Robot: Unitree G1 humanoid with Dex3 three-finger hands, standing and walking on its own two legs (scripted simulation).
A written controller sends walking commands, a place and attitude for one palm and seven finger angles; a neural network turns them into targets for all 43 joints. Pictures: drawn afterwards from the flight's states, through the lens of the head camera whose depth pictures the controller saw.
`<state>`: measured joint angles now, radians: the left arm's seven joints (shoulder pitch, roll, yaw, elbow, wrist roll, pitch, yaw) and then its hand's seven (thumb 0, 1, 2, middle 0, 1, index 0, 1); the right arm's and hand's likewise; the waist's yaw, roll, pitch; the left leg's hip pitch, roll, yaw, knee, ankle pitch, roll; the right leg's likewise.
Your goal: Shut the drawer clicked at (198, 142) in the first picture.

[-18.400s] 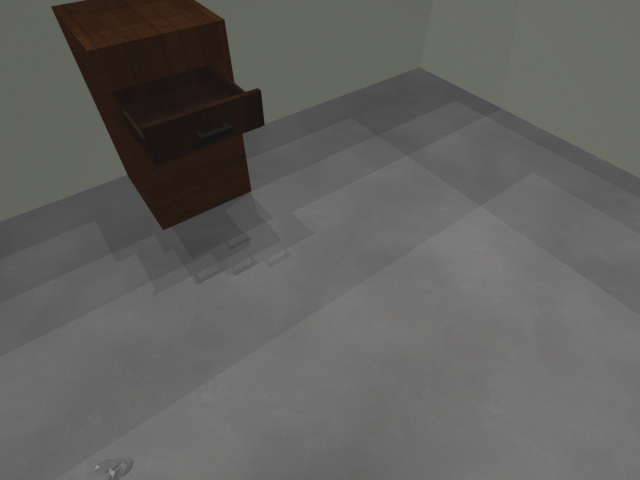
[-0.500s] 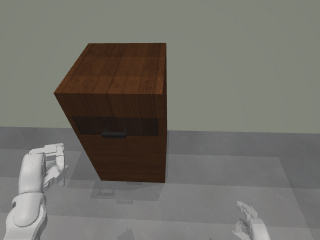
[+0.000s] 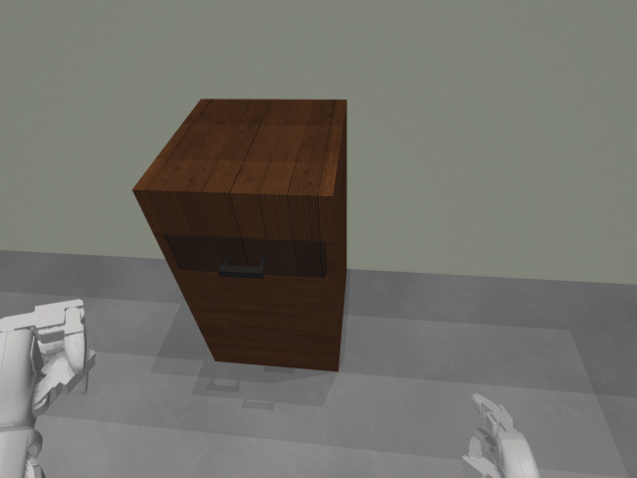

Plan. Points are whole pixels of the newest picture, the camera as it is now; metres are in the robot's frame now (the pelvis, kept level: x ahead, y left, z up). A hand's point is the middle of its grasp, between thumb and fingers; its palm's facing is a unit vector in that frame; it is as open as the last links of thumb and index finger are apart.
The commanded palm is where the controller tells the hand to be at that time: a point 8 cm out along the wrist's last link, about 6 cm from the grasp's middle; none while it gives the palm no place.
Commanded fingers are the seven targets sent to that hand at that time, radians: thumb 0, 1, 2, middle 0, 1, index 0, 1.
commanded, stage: step back with the hand held close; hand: left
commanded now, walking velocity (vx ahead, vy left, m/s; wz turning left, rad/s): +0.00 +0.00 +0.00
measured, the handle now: (243, 265) +0.62 +0.27 -0.21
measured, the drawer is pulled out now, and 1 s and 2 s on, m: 0.00 0.00 0.00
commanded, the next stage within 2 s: stop stepping back and stand still in 1.50 s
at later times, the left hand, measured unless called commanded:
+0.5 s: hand (49, 377) +0.15 +0.26 +0.16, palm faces +0.30 -0.81 -0.51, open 3.3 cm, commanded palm +0.10 +0.31 +0.18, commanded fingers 0.00 0.90 0.90 -1.40 -1.60 -1.40 -1.60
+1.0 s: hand out of the picture +0.10 +0.27 +0.17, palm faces +0.38 -0.78 -0.50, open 3.3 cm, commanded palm +0.02 +0.31 +0.18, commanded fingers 0.00 0.90 0.90 -1.40 -1.60 -1.40 -1.60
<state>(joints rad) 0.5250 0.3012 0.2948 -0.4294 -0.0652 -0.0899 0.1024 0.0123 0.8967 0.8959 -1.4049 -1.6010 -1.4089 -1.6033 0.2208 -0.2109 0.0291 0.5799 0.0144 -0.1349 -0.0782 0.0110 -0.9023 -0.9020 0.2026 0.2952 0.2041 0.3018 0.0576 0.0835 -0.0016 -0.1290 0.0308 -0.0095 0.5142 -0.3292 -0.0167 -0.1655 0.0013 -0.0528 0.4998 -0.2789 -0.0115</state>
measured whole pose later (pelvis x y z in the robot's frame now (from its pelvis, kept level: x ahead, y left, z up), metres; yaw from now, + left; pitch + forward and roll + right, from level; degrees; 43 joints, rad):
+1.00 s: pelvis -0.10 +0.03 -0.01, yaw +2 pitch +0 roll -1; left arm 0.59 0.42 0.42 -0.58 0.00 -0.29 0.15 0.01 0.89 0.90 -1.41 -1.60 -1.41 -1.60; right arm 0.25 -0.21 -0.01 0.55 0.01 -0.08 -0.07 0.01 -0.90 -0.90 0.20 0.30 0.21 0.30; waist -0.03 -0.01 0.04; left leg -0.42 -0.02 -0.02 0.61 -0.20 0.03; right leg -0.39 0.02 0.03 0.56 -0.18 0.03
